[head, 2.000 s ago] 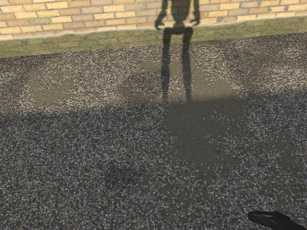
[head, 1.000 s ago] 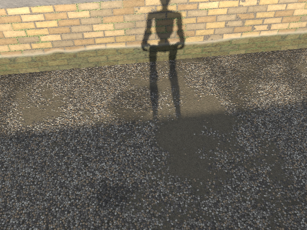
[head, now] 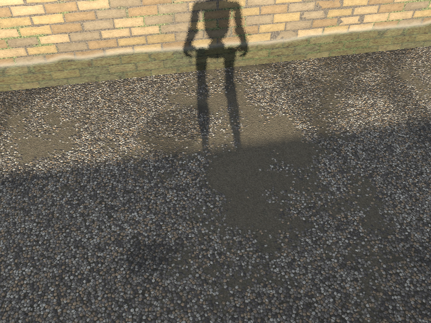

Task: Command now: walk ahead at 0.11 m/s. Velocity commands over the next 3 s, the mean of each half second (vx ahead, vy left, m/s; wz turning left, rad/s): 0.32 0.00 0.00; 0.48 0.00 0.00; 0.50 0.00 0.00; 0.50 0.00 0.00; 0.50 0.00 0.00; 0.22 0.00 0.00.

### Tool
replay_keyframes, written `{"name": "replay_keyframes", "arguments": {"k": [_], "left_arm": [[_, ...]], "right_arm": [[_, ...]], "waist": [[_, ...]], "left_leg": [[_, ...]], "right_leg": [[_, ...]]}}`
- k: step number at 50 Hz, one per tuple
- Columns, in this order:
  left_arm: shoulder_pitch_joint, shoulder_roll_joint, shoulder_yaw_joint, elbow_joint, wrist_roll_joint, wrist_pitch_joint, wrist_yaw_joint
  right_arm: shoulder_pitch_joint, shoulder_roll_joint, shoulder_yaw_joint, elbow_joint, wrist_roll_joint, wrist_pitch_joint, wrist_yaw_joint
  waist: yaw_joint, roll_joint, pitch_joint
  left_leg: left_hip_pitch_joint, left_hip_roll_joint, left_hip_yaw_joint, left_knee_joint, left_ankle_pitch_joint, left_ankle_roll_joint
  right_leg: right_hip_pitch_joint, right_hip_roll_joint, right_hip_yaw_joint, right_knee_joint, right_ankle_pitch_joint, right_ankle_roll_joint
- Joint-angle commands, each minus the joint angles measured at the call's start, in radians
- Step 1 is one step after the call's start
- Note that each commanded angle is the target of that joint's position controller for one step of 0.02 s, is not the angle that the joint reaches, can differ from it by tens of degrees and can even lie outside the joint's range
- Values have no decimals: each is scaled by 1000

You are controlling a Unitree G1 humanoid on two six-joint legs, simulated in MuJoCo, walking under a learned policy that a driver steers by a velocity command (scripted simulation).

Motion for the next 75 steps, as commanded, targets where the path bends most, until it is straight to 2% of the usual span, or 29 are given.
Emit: {"name": "replay_keyframes", "arguments": {"k": [1, 3, 6, 7, 10, 14, 16, 17, 18, 22, 24, 25, 27, 31, 32, 34, 41, 49, 50, 54, 61, 75], "left_arm": [[-41, 66, 18, -78, 0, -14, 4], [-52, 60, 16, -78, 2, -9, 1], [-51, 47, 10, -70, 4, -13, 1], [-49, 45, 6, -68, 9, -8, 0], [-45, 61, 4, -64, 2, -7, 2], [-71, 63, 1, -79, -3, -12, 3], [-91, 52, -3, -82, -5, -16, 5], [-108, 19, -14, -90, -5, -13, 1], [-104, 22, -14, -86, -3, -11, -1], [-96, 34, -14, -76, -1, -7, 4], [-103, 41, -13, -78, -2, -4, 6], [-109, 43, -12, -77, 2, -1, 6], [-113, 47, -12, -75, -1, 1, 6], [-123, 47, -11, -73, -4, 0, 7], [-133, 47, -6, -76, -2, 4, 12], [-145, 44, -6, -77, -2, 7, 15], [-153, 41, -9, -78, -2, 13, 15], [-172, 38, -15, -88, -6, 13, 11], [-172, 36, -21, -86, -7, 7, 5], [-180, 34, -26, -92, -13, -4, 1], [-185, 23, -29, -96, -6, -9, -6], [-174, 18, -28, -89, -2, -10, -7]], "right_arm": [[-9, -99, -24, -68, -5, -19, -4], [-17, -101, -23, -67, -6, -25, -7], [-22, -89, -18, -77, -4, -29, -2], [-43, -75, -9, -83, -13, -33, -4], [-14, -52, 1, -91, -8, -47, 0], [15, -55, 5, -95, -11, -61, -1], [21, -68, 2, -92, -8, -62, -3], [0, -62, 6, -97, -15, -61, -6], [-7, -58, 7, -103, -16, -61, -8], [-14, -53, 10, -117, -16, -59, -7], [6, -57, 14, -111, -17, -67, 2], [3, -61, 15, -112, -12, -73, 3], [1, -58, 17, -116, -13, -77, 3], [-9, -60, 17, -122, -14, -76, -1], [14, -77, 10, -102, -5, -74, -14], [17, -71, 12, -99, -6, -71, -21], [-16, -53, 22, -106, -7, -64, -20], [-39, -35, 30, -113, -9, -64, -16], [-67, -14, 39, -136, -17, -66, -4], [-66, -10, 40, -144, -20, -69, 5], [-63, -10, 39, -149, -18, -73, 1], [-54, -18, 35, -148, -14, -77, -2]], "waist": [[-7, 35, -22], [-9, 39, 13], [-11, 25, 19], [8, -25, 37], [-15, -66, 12], [-30, -28, 2], [-23, -3, -7], [-3, 24, -12], [-2, 28, -19], [7, 25, -41], [7, 23, -58], [6, 34, -50], [6, 22, -59], [7, 11, -68], [7, 31, -89], [0, 30, -86], [13, 16, -80], [18, 6, -69], [17, -14, -46], [14, -30, -47], [9, 12, -39], [12, 10, -40]], "left_leg": [[126, 158, -208, -271, -320, 12], [97, 152, -210, -290, -396, 5], [107, 119, -180, -245, -367, -7], [103, 100, -156, -214, -285, -8], [181, 39, -125, -98, -163, -21], [230, 45, -143, -65, -78, -18], [224, 65, -153, -80, -36, -9], [204, 74, -140, -77, 17, -15], [195, 69, -131, -69, 52, -18], [197, 54, -108, -27, 154, -21], [215, 56, -104, -8, 184, -15], [214, 52, -100, 7, 213, -22], [217, 53, -99, 20, 244, -23], [216, 55, -96, 36, 283, -25], [254, 70, -95, 42, 337, -26], [244, 84, -95, 44, 377, -22], [184, 68, -80, 55, 297, -27], [165, 62, -81, 42, 161, -40], [127, 48, -85, 38, 105, -40], [145, 44, -101, 15, 29, -41], [149, 64, -118, -32, 8, -34], [151, 68, -125, -45, 69, -24]], "right_leg": [[-150, -3, -62, -105, -53, -36], [-143, 5, -87, -102, -46, -46], [-142, 7, -95, -108, -44, -58], [-139, 1, -77, -133, -5, -63], [-181, -15, -3, -172, -65, -89], [-206, -10, -3, -138, -29, -89], [-178, 3, -44, -92, 41, -78], [-143, 5, -62, -78, 75, -72], [-122, 9, -68, -63, 94, -69], [-85, 10, -78, -26, 181, -69], [-89, -1, -76, -10, 190, -74], [-94, -2, -72, -1, 216, -72], [-90, -2, -74, 11, 242, -72], [-82, -3, -80, 30, 285, -73], [-87, -8, -100, 46, 314, -81], [-81, -8, -119, 61, 310, -78], [-57, -16, -137, 63, 345, -83], [-87, -25, -118, 28, 289, -88], [-89, -22, -92, 8, 239, -82], [-116, -27, -63, -43, 134, -88], [-107, -19, -83, -45, 89, -71], [-76, -16, -102, -29, 103, -62]]}}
